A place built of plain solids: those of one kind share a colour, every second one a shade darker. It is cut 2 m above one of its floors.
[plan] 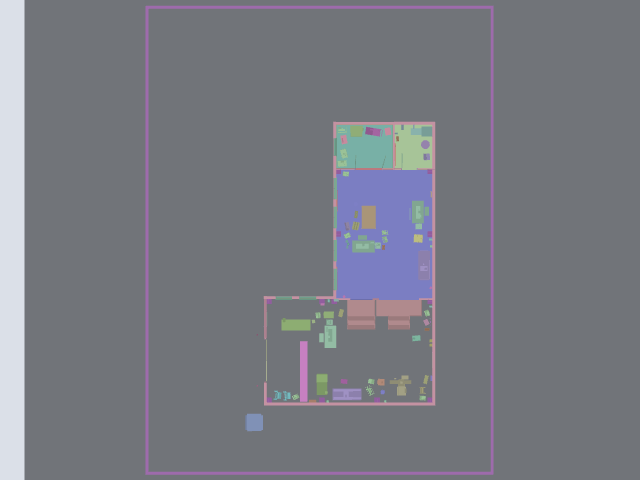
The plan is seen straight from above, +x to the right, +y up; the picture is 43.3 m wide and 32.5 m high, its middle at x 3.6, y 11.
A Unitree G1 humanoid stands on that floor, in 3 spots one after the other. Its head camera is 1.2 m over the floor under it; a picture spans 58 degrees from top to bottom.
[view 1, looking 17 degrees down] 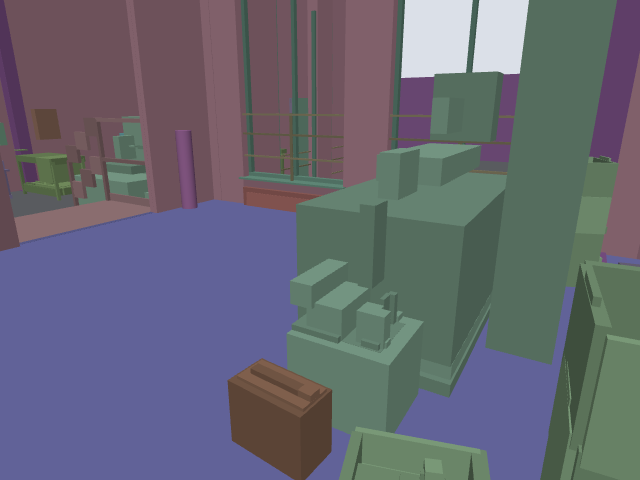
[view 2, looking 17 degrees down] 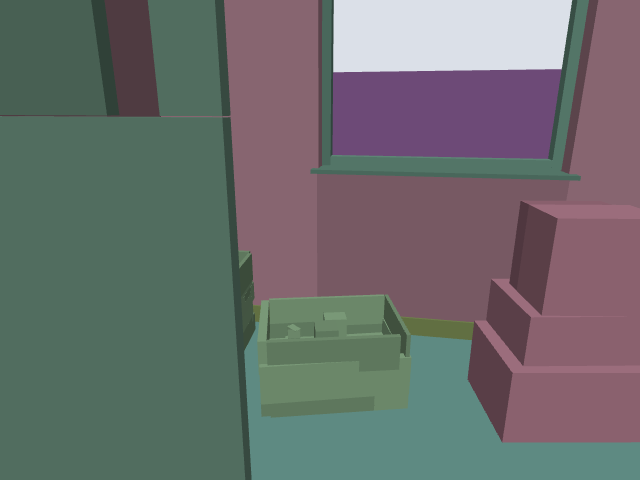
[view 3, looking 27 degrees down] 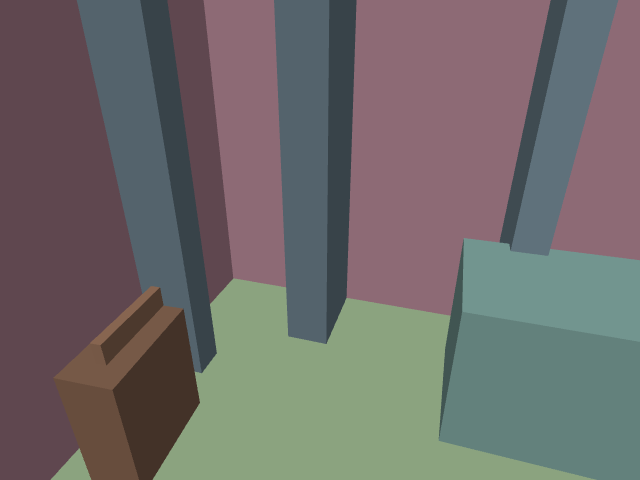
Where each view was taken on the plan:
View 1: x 8.95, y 11.30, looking -149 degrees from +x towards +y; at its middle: surface_grinder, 2.03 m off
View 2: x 6.90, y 17.10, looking -170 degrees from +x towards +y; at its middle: wall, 2.34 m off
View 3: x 9.65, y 17.10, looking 107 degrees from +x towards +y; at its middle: serv_branch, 1.59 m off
